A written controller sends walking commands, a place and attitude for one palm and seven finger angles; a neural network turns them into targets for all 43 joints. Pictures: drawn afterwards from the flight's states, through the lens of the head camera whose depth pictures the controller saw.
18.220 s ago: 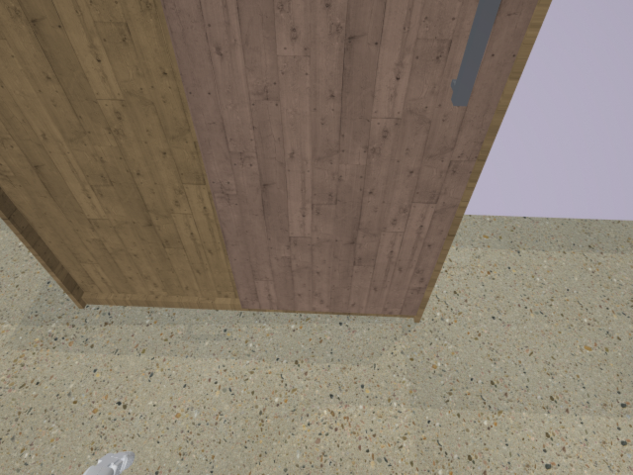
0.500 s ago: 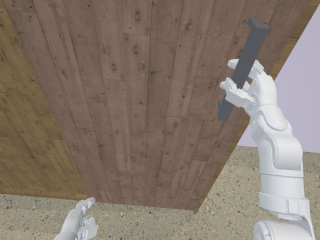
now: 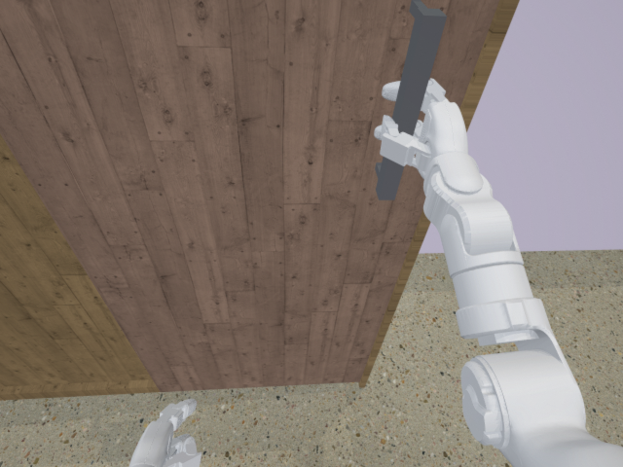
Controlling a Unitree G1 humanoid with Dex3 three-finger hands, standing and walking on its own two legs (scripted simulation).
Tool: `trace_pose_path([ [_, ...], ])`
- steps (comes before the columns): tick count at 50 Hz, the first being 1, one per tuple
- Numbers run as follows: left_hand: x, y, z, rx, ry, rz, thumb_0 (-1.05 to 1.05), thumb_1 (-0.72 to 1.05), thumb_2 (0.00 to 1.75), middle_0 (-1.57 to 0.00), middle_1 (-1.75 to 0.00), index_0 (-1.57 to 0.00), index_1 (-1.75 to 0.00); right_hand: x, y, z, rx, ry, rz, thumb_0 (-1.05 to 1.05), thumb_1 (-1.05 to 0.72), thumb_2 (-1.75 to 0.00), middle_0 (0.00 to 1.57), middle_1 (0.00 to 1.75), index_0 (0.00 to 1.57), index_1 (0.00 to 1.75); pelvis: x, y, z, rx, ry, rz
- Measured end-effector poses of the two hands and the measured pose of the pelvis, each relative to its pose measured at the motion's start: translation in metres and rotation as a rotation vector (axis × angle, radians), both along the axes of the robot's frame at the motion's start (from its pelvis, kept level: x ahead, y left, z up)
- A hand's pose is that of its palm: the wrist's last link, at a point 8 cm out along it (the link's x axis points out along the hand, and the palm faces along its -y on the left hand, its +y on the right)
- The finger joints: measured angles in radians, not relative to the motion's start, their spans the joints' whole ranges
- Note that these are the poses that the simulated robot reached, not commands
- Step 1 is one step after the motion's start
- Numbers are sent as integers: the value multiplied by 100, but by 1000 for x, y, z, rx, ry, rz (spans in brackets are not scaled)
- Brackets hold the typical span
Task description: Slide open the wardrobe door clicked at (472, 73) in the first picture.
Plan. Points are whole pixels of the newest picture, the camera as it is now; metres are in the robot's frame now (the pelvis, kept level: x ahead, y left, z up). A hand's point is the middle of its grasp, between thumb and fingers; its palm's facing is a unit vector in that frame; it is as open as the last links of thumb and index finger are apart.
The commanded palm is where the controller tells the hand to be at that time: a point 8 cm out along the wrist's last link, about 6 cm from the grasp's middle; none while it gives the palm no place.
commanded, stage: step sideways, sliding the door along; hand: right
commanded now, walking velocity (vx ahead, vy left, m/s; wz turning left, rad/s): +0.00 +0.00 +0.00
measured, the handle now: (399, 111) +0.49 -0.08 +0.24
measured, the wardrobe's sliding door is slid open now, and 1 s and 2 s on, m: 0.00 0.06 0.38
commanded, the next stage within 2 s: none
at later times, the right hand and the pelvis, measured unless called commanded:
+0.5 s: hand (375, 143) +0.44 -0.05 +0.22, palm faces +0.11 +0.99 -0.09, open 6.4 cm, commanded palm +0.41 -0.03 +0.24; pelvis -0.01 +0.07 -0.02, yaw -1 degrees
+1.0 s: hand (336, 142) +0.45 +0.00 +0.22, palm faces +0.34 +0.93 -0.13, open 7.0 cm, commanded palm +0.41 +0.03 +0.22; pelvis +0.07 +0.22 -0.03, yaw -5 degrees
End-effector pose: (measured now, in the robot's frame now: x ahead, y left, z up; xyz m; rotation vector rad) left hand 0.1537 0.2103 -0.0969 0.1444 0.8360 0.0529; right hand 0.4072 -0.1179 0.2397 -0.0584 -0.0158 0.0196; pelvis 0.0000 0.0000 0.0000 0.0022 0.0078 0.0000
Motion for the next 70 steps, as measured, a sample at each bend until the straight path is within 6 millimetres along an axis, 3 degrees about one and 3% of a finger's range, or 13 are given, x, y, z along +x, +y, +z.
trace_pose_path([
  [7, -41, 5, -11, 21, 66, 36, 1, 91, 90, -20, -30, -20, -30, 1, 2, -1, -6, -12, 20, -1, -74, -80, 29, 133, 21, 138, -10, -5, 0, 2, 4, 6],
  [12, -62, 19, -18, 46, 67, 128, 2, 91, 90, -21, -30, -20, -30, 6, 1, -8, -48, -146, 31, -4, -69, -81, 35, 136, 24, 138, -16, -3, -5, -11, 12, 41],
  [17, -78, 35, -27, 46, 146, 143, 1, 91, 90, -20, -30, -20, -30, 8, 4, -13, -24, -212, -5, -4, -70, -83, 41, 138, 24, 138, -15, 17, -5, 3, -1, 29],
  [21, -76, 53, -37, 32, 194, 98, 2, 91, 90, -20, -30, -20, -30, 9, 9, -16, -16, -258, -53, -4, -72, -85, 43, 139, 22, 138, -12, 42, -10, 16, -18, 27],
  [25, -53, 77, -47, 33, 191, 63, 2, 91, 90, -21, -30, -20, -30, 8, 14, -19, -44, -301, -110, -5, -73, -85, 44, 140, 17, 136, -9, 67, -20, 27, -34, -25],
  [29, -13, 95, -41, 80, 168, 0, 2, 91, 90, -20, -30, -20, -30, 8, 18, -20, -60, -316, -122, -6, -73, -85, 45, 140, 15, 134, -6, 80, -16, 4, -34, -71],
  [37, 77, 101, -19, 44, 19, -107, 2, 91, 90, -20, -30, -20, -30, 10, 29, -25, -55, -395, -98, -7, -73, -83, 45, 140, 15, 128, 9, 109, -16, 15, -31, -50],
  [44, 129, 111, -2, -26, -65, -212, 1, 91, 90, -20, -30, -20, -30, 9, 46, -25, -80, -410, -162, -8, -72, -84, 45, 140, 16, 123, 41, 163, -10, 64, -48, -34],
  [50, 170, 147, -23, -92, -160, -246, 1, 91, 90, -21, -30, -20, -30, 6, 69, -26, -139, -430, -318, -10, -67, -84, 45, 140, 16, 118, 72, 215, -33, 34, -75, -85],
  [54, 180, 182, -28, -39, -148, -179, 1, 91, 90, -21, -30, -20, -30, 4, 87, -27, -109, -441, -368, -9, -66, -84, 45, 140, 16, 123, 75, 219, -25, 3, -31, -107],
  [59, 172, 210, -21, 46, -89, -153, 2, 91, 90, -20, -30, -20, -30, 4, 109, -30, -66, -487, -294, -9, -68, -80, 45, 140, 15, 120, 83, 219, -21, 17, -23, -104],
  [65, 164, 208, 1, 6, -67, -200, 2, 91, 90, -20, -30, -19, -30, 2, 142, -31, -7, -495, -208, -6, -70, -77, 45, 140, 16, 117, 103, 230, -5, 45, -24, -61],
  [70, 173, 202, 8, -57, -102, -228, 2, 91, 90, -20, -30, -20, -30, 0, 173, -31, 14, -501, -157, -5, -71, -77, 45, 140, 15, 120, 117, 248, -2, 48, -30, -14],
])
